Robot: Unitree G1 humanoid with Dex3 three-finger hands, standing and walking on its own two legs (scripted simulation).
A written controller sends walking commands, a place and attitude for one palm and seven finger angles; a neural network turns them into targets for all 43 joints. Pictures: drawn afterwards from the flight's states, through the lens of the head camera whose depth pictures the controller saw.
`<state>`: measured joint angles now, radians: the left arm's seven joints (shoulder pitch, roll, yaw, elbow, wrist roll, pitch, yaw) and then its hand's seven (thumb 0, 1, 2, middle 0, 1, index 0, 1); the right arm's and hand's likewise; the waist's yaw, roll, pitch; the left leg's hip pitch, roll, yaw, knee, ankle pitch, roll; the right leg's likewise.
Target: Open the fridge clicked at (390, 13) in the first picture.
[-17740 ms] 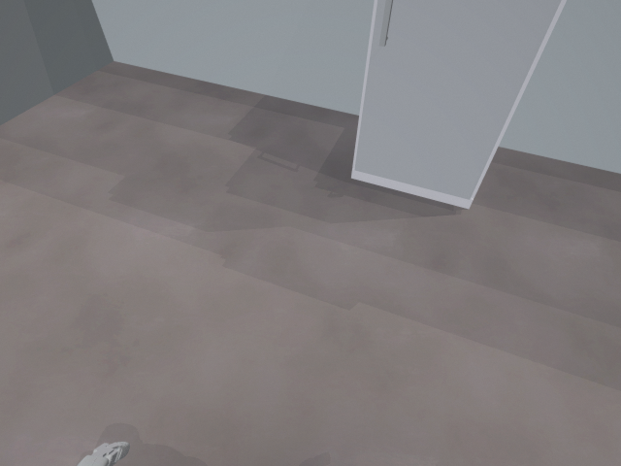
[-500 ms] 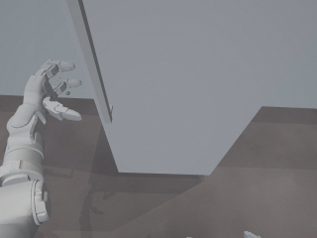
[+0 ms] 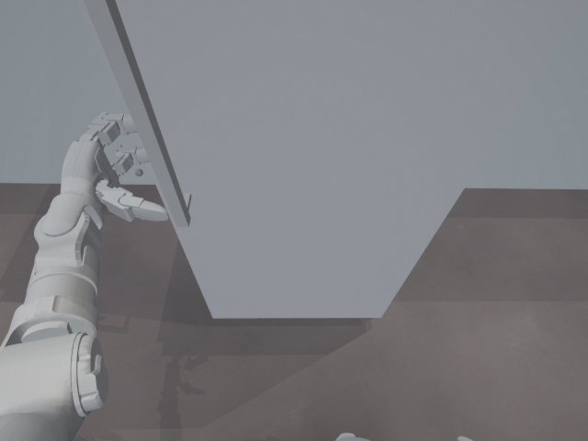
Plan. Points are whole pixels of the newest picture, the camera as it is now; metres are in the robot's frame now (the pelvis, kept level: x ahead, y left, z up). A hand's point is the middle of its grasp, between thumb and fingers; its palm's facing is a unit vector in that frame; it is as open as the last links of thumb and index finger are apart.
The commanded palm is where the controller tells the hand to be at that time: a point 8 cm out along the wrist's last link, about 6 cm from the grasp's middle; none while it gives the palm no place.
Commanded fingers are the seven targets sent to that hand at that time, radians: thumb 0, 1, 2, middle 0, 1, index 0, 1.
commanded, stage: feel for the door with the fingertips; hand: left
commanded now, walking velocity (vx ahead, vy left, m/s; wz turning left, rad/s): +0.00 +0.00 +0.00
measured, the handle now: (146, 101) +0.49 +0.18 +0.19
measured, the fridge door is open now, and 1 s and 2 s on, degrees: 0 0 0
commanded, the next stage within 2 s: slide the fingers in behind the handle in 0.34 s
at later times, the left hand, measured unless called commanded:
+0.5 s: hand (124, 161) +0.46 +0.22 +0.12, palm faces -0.03 -1.00 +0.00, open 13.6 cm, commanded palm +0.44 +0.26 +0.12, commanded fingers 0.00 -0.50 0.30 -0.30 -1.20 -0.30 -1.20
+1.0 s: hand (139, 170) +0.45 +0.20 +0.12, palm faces -0.05 -1.00 +0.00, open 14.0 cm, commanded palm +0.42 +0.24 +0.12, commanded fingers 0.00 -0.50 0.30 -0.30 -1.20 -0.30 -1.20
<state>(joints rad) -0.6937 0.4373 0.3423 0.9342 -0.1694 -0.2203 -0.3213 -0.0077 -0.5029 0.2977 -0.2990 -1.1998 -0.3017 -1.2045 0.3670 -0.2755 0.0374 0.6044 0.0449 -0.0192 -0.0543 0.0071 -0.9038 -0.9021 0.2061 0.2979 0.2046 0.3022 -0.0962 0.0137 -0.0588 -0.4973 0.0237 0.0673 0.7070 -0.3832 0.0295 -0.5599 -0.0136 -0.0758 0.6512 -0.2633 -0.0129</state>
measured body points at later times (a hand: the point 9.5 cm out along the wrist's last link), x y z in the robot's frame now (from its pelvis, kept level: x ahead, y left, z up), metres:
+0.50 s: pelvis +0.00 -0.01 +0.00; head +0.07 +0.01 +0.44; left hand +0.45 +0.27 +0.12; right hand +0.04 -0.28 -0.11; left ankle -0.02 +0.10 -0.72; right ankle +0.03 -0.12 -0.72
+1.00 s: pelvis +0.01 +0.01 +0.00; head +0.06 +0.02 +0.45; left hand +0.44 +0.25 +0.12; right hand +0.07 -0.25 -0.11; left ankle -0.02 +0.10 -0.72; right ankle +0.03 -0.12 -0.72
